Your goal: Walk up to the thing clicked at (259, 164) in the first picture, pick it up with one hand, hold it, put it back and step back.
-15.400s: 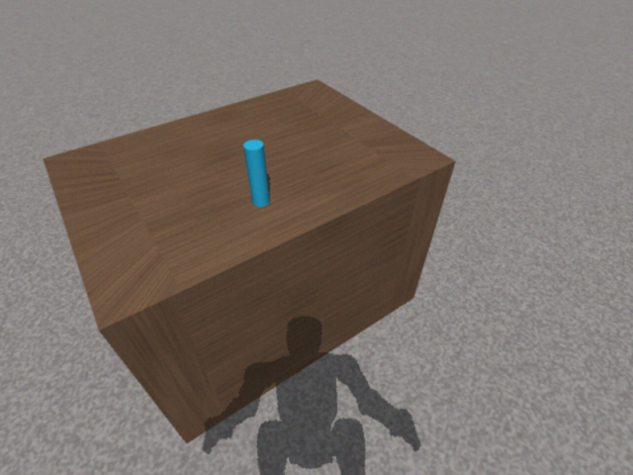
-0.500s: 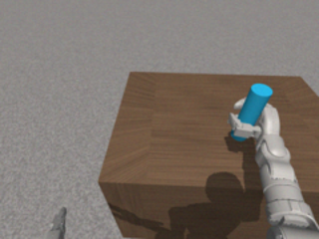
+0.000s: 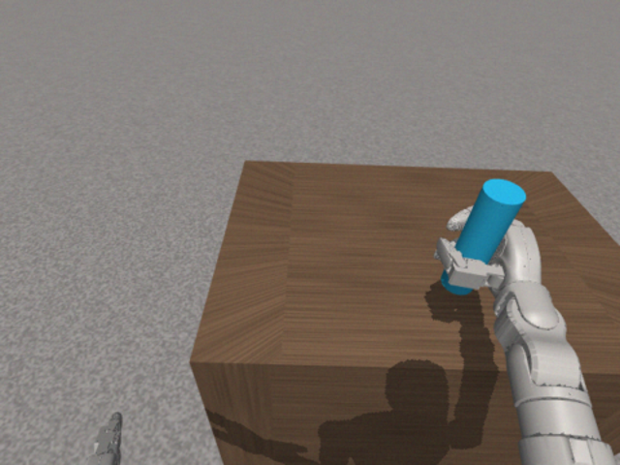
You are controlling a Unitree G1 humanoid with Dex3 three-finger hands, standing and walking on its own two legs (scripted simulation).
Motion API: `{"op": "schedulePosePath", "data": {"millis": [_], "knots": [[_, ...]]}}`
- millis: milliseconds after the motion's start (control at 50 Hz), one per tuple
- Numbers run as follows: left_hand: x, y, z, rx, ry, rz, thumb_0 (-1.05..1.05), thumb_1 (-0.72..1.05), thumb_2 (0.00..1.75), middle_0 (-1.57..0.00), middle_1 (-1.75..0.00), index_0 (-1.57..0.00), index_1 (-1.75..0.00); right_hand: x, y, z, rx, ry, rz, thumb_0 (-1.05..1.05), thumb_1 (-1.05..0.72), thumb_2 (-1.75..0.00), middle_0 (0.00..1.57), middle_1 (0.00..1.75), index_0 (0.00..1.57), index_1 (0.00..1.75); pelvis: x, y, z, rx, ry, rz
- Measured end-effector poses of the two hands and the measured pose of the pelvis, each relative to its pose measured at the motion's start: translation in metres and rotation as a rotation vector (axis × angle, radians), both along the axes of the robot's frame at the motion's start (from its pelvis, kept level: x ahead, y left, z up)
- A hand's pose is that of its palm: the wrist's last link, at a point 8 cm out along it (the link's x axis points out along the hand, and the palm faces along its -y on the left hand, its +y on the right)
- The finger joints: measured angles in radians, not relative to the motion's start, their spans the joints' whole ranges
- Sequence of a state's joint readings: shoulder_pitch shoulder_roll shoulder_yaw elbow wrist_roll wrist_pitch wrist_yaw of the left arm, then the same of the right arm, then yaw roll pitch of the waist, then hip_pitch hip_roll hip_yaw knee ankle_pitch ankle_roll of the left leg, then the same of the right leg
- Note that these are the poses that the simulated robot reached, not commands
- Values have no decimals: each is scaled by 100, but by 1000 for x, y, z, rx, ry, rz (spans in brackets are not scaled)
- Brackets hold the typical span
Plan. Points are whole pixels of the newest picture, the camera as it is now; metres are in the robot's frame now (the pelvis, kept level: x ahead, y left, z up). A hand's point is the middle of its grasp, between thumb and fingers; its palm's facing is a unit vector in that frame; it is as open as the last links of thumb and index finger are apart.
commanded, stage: lift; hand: right
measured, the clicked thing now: (477, 242) +0.37 -0.19 +0.18
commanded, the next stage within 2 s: hold in 0.24 s
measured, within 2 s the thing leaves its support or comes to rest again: neither
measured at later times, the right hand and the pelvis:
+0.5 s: hand (472, 252) +0.35 -0.17 +0.18, palm faces +0.14 +0.99 +0.00, open 5.7 cm; pelvis +0.00 +0.00 +0.01, yaw +0 degrees
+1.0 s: hand (477, 250) +0.34 -0.18 +0.19, palm faces +0.14 +0.99 -0.01, open 5.7 cm; pelvis +0.00 +0.00 +0.01, yaw -1 degrees
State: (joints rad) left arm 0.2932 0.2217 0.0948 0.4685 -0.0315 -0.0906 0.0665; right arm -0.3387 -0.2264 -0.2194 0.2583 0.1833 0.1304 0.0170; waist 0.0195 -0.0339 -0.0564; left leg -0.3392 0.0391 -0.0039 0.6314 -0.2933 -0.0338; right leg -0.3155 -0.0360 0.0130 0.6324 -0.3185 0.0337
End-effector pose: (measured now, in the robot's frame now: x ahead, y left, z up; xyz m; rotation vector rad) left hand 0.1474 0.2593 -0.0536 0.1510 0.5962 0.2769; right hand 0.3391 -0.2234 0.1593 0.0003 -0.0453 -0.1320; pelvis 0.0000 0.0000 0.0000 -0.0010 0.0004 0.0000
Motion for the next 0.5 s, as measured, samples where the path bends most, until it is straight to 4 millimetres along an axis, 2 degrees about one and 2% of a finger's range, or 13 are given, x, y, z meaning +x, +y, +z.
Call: {"op": "schedulePosePath", "data": {"millis": [160, 500], "knots": [[-4, 3, -6, -2, 26, 4, -1, -54, 5, -4, -5, -5, -5, -9, 2, 6, -8, 3, 4, -3, -8, -119, 93, 124, 96, 125, -3, 1, 2, -1, -12, -1], [5, -1, -5, -15, 23, 1, -1, -54, 5, -4, -5, -5, -5, -21, -1, 20, -3, -4, -7, -3, -8, -119, 93, 124, 96, 125, 1, -2, 6, 1, -31, -7]]}}
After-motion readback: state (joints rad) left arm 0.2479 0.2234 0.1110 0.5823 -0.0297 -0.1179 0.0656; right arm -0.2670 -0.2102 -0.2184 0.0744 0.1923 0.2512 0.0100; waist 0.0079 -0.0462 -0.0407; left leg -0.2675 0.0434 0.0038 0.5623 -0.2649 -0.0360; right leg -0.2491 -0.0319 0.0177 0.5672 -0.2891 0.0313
